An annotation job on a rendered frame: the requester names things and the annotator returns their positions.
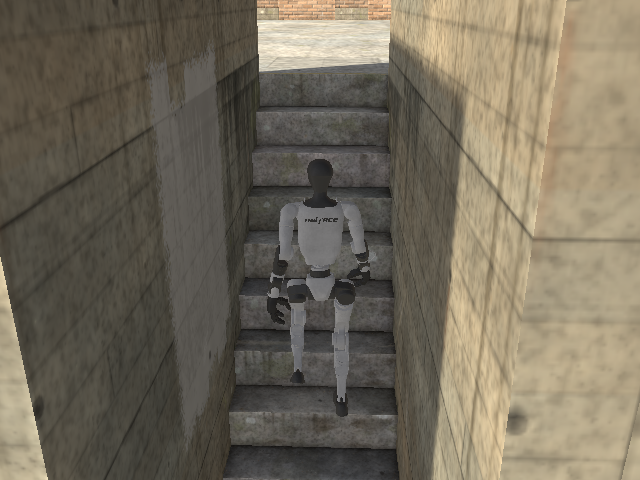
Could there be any humanoid robot head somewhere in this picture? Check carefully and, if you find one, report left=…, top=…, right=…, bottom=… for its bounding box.
left=303, top=159, right=338, bottom=208

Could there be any robot left hand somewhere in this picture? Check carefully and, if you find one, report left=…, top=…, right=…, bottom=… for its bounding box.
left=267, top=296, right=291, bottom=325

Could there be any robot right thigh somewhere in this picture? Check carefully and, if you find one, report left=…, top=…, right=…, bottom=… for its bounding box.
left=332, top=279, right=356, bottom=350

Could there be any left robot forearm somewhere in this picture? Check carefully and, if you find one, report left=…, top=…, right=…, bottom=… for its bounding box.
left=267, top=245, right=288, bottom=298

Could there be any right robot upper arm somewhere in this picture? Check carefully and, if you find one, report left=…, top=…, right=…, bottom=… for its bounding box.
left=340, top=201, right=366, bottom=254

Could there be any right robot forearm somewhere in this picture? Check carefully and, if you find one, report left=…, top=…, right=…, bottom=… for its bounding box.
left=355, top=239, right=370, bottom=272

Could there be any left robot upper arm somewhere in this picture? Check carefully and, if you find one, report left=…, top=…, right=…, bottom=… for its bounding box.
left=279, top=202, right=300, bottom=261

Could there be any robot right hand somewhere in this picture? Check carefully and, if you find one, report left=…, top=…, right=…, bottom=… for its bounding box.
left=347, top=267, right=371, bottom=287

